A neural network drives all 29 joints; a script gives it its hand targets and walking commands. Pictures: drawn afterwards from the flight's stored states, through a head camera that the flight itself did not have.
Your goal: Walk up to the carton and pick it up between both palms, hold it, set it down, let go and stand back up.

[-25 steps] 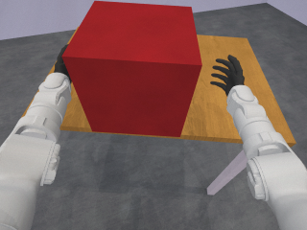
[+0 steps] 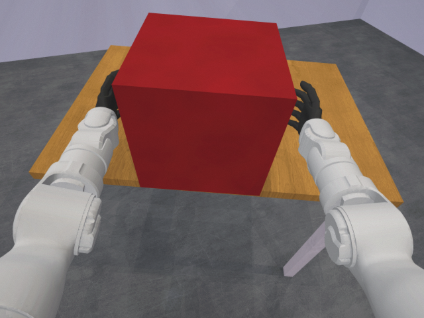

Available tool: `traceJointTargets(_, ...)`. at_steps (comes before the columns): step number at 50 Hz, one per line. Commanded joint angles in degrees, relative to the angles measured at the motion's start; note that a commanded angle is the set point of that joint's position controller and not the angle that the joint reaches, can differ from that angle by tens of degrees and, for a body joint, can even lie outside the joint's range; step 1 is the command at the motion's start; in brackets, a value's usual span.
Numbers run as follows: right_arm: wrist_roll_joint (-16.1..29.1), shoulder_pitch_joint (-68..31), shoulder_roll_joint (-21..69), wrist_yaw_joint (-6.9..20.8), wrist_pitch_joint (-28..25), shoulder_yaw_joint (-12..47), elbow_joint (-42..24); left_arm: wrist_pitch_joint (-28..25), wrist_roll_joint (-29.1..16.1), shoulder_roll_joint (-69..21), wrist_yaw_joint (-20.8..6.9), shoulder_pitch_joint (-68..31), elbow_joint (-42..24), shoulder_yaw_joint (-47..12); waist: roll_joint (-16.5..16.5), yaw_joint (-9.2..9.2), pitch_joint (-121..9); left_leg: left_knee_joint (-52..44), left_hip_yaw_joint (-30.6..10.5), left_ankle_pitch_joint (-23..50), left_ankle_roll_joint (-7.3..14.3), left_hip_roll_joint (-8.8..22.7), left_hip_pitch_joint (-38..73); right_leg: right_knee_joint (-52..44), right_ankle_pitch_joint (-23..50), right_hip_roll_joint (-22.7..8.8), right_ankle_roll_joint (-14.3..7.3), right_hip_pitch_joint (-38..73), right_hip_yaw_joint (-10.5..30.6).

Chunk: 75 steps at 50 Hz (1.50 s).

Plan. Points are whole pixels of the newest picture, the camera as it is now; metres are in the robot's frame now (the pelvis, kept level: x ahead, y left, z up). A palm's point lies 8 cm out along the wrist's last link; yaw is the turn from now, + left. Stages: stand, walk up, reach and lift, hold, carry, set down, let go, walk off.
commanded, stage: reach and lift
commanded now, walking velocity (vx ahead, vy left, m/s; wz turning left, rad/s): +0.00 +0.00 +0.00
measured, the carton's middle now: (206, 107) +0.53 +0.01 +0.11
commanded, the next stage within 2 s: none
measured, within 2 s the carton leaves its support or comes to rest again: leaves its support in 1.62 s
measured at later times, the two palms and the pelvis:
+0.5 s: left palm (117, 110) +0.46 +0.18 +0.15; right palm (306, 123) +0.45 -0.18 +0.15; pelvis +0.00 +0.00 +0.00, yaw +0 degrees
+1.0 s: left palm (118, 113) +0.46 +0.18 +0.14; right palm (305, 131) +0.44 -0.18 +0.14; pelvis +0.03 +0.00 +0.01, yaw +0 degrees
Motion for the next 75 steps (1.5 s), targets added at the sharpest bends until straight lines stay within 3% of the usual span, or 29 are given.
traceJointTargets(1,-0.8,-29.0,-5.6,-1.3,-3.7,-1.0,-11.6,-4.8,1.0,2.0,0.0,-32.8,-11.0,1.7,4.4,-0.91,-37.5,1.0,-0.3,19.7,-4.2,0.8,21.5,-0.5,20.3,-0.5,1.6,7.5,0.3)
traceJointTargets(4,-2.1,-27.7,-7.8,-3.3,-4.0,-2.8,-12.9,-2.9,2.8,2.7,0.3,-30.9,-12.2,3.4,5.2,-2.53,-41.1,2.4,-0.2,25.4,-5.5,0.5,24.9,-0.4,26.5,0.2,1.9,9.7,0.2)
traceJointTargets(7,-1.4,-27.7,-8.3,-3.8,-2.8,-2.5,-12.1,0.4,3.5,1.7,0.3,-28.2,-11.3,4.1,4.1,-1.42,-35.1,1.5,-0.2,23.7,-5.9,0.5,26.2,-1.9,21.9,0.9,1.5,8.0,-0.5)
traceJointTargets(10,-2.1,-28.7,-6.1,-3.9,-1.9,-2.7,-13.7,1.0,2.8,0.1,0.5,-30.7,-14.2,2.7,4.0,-2.27,-34.7,0.6,-0.4,21.3,-5.9,0.9,26.8,-3.4,16.8,1.2,1.4,5.9,-0.9)
traceJointTargets(16,-2.0,-30.9,-6.2,-3.3,0.2,-3.4,-14.6,0.9,0.8,1.5,2.3,-33.6,-13.9,0.5,6.5,-1.39,-34.6,-0.6,-0.3,12.8,-5.2,1.3,25.0,-3.6,9.8,0.2,0.7,2.4,-0.6)
traceJointTargets(21,-2.0,-29.0,-5.3,-3.3,-0.2,-3.5,-12.9,1.1,1.3,-1.4,2.2,-31.4,-12.7,1.1,8.2,-1.44,-36.1,2.1,-0.7,21.3,-6.2,1.6,28.3,-3.1,14.8,0.4,0.3,2.4,-0.4)
traceJointTargets(22,-1.6,-28.6,-4.3,-3.6,-0.2,-2.6,-11.8,1.0,1.6,-2.3,2.0,-30.4,-12.0,1.4,5.5,-1.53,-34.6,1.6,-0.7,22.3,-5.7,1.5,27.5,-3.0,16.1,0.5,0.6,4.6,-0.4)
traceJointTargets(26,-3.1,-30.3,1.2,-3.7,-0.8,-1.5,-13.8,-1.5,3.6,-2.3,0.5,-31.6,-11.6,4.7,1.6,-0.67,-33.2,-0.8,0.4,16.8,-3.7,0.1,19.8,-2.0,19.3,-0.4,2.5,11.6,0.6)
traceJointTargets(28,-4.2,-30.8,3.7,-3.0,-1.1,-2.4,-12.7,-2.4,4.8,-4.1,-0.1,-33.1,-11.5,5.3,2.2,-1.08,-32.4,-2.2,0.7,14.7,-3.2,-0.3,17.9,-1.8,19.0,-0.8,2.9,12.9,0.5)
traceJointTargets(33,-12.4,-27.0,11.3,-0.2,-4.3,-7.1,-17.8,-4.2,13.8,-11.4,-4.8,-30.0,-14.1,12.2,2.1,-1.05,-32.7,-3.1,1.3,22.9,-4.3,-0.5,24.3,-3.0,27.9,-0.8,3.0,19.8,0.1)
traceJointTargets(34,-14.7,-28.0,15.8,0.8,-5.1,-7.2,-19.1,-4.5,16.1,-15.3,-6.4,-29.8,-13.1,13.8,2.1,-0.57,-32.3,-3.5,2.3,21.1,-3.9,-1.0,24.2,-3.3,27.6,-1.0,3.1,21.6,0.2)
traceJointTargets(35,-18.0,-28.7,22.1,2.3,-5.2,-8.6,-19.4,-4.5,18.5,-21.8,-8.2,-30.9,-12.5,13.7,1.7,-1.63,-28.7,-5.3,2.3,18.2,-3.4,-1.1,22.7,-4.0,25.9,-1.3,3.0,22.9,-0.1)
traceJointTargets(37,-24.5,-26.6,34.6,6.1,-5.2,-11.0,-19.9,-3.9,24.0,-33.5,-12.5,-30.4,-12.2,16.3,3.9,-1.23,-23.7,-8.0,3.0,15.5,-3.4,-1.3,22.2,-5.1,26.0,-2.2,3.0,26.8,-0.4)
traceJointTargets(39,-27.4,-25.0,36.4,7.6,-4.9,-12.0,-23.2,-2.5,26.0,-34.0,-14.0,-27.5,-13.2,17.9,1.7,-0.58,-22.5,-9.4,3.6,13.2,-2.7,-1.5,21.4,-4.5,26.8,-2.2,3.8,30.4,-0.6)
traceJointTargets(40,-27.6,-23.6,37.5,8.1,-4.6,-12.3,-23.3,-2.0,26.3,-34.9,-13.9,-29.1,-16.9,17.2,3.4,-0.81,-24.8,-10.2,3.9,12.9,-3.1,-1.6,21.9,-4.2,27.2,-2.3,3.5,31.2,-0.3)
traceJointTargets(43,-28.8,-24.6,38.6,9.5,-4.8,-11.2,-27.7,0.5,26.7,-36.9,-13.3,-28.2,-19.9,16.3,3.6,0.36,-25.1,-9.1,4.7,15.5,-3.8,-1.6,24.1,-3.7,25.0,-1.4,3.9,29.3,-1.4)
traceJointTargets(48,-32.3,-18.5,39.4,10.4,-4.1,-10.9,-25.6,4.2,29.2,-36.6,-13.7,-22.5,-21.2,18.5,0.5,1.02,-18.9,-8.6,5.4,19.1,-3.8,-1.5,29.0,-4.5,24.4,-0.5,4.4,28.9,-2.6)
traceJointTargets(50,-32.1,-17.6,39.3,10.3,-4.8,-9.8,-26.1,5.3,29.1,-37.9,-13.6,-20.8,-24.1,16.9,0.4,0.47,-19.5,-7.5,5.5,24.4,-4.0,-1.3,30.5,-3.4,27.9,-0.3,4.7,28.0,-3.2)
traceJointTargets(57,-30.0,-16.3,37.3,10.8,-6.1,-7.7,-24.3,9.0,28.0,-40.3,-12.8,-18.0,-29.2,13.4,2.3,0.07,-14.9,-3.4,4.5,38.6,-5.4,0.5,39.7,-5.4,24.4,1.1,3.5,19.6,-4.3)
traceJointTargets(59,-29.0,-15.6,37.7,10.6,-6.5,-7.1,-23.6,9.4,28.6,-40.3,-12.5,-17.6,-30.9,13.1,3.7,0.28,-13.7,-3.0,4.4,39.5,-5.6,0.4,39.4,-5.0,26.8,1.0,3.8,20.7,-4.2)
traceJointTargets(60,-29.1,-15.3,37.1,10.4,-6.6,-7.2,-23.5,10.0,28.6,-40.6,-12.6,-16.1,-30.3,12.9,3.2,-0.34,-13.1,-3.6,4.5,38.1,-5.5,0.4,39.1,-5.5,25.9,1.1,3.9,21.5,-4.0)
traceJointTargets(61,-28.9,-15.0,36.9,10.0,-6.5,-7.2,-24.2,10.2,29.1,-39.8,-12.7,-15.0,-30.0,14.2,2.3,0.82,-12.9,-3.7,4.9,36.1,-5.1,0.1,36.6,-5.1,27.9,0.8,4.2,23.8,-3.7)
traceJointTargets(63,-29.2,-15.7,37.8,9.8,-7.0,-7.0,-24.6,10.1,29.1,-39.4,-12.6,-17.0,-32.3,14.1,1.3,0.17,-14.0,-4.9,5.2,32.9,-4.5,-0.6,33.1,-3.7,30.8,0.3,4.7,26.9,-3.6)
traceJointTargets(65,-30.3,-17.6,38.9,9.8,-9.0,-6.6,-26.5,9.1,29.6,-39.6,-12.6,-18.0,-32.1,15.3,-0.6,1.13,-16.8,-6.2,5.5,30.8,-3.7,-0.9,30.7,-2.9,33.0,-0.3,5.5,30.0,-3.9)
traceJointTargets(68,-31.1,-15.9,37.7,9.7,-10.0,-7.9,-25.7,8.9,30.2,-41.5,-12.0,-16.0,-31.4,13.6,2.4,-0.02,-18.8,-6.0,5.5,31.3,-4.4,-0.6,33.5,-3.6,30.8,-0.6,4.7,29.0,-4.2)
traceJointTargets(69,-31.3,-16.3,38.1,9.7,-10.6,-8.0,-26.6,8.6,30.6,-42.3,-11.8,-16.0,-32.5,13.4,2.3,0.78,-21.1,-5.4,5.9,32.6,-4.8,-0.6,35.3,-3.7,29.2,0.1,4.7,27.8,-4.6)
traceJointTargets(70,-31.4,-19.3,38.0,9.7,-12.5,-7.2,-30.2,7.7,29.8,-43.7,-11.6,-17.4,-34.4,11.8,2.8,0.7,-25.2,-4.2,5.8,36.0,-5.1,-0.5,36.1,-3.1,32.6,0.3,4.5,27.3,-5.1)
traceJointTargets(73,-32.0,-19.8,37.3,9.4,-14.6,-6.1,-29.3,6.3,31.3,-41.9,-11.7,-16.2,-31.4,13.1,1.0,1.35,-24.3,-5.0,5.8,34.7,-4.5,-0.8,33.4,-2.5,36.6,-0.4,4.9,31.4,-4.6)
traceJointTargets(75,-32.3,-22.0,38.2,9.2,-17.0,-5.4,-30.3,4.3,30.6,-43.3,-11.4,-19.1,-33.5,12.2,0.3,1.82,-27.2,-5.6,6.3,33.6,-4.6,-0.9,30.0,-1.5,40.4,-0.6,4.8,35.4,-4.7)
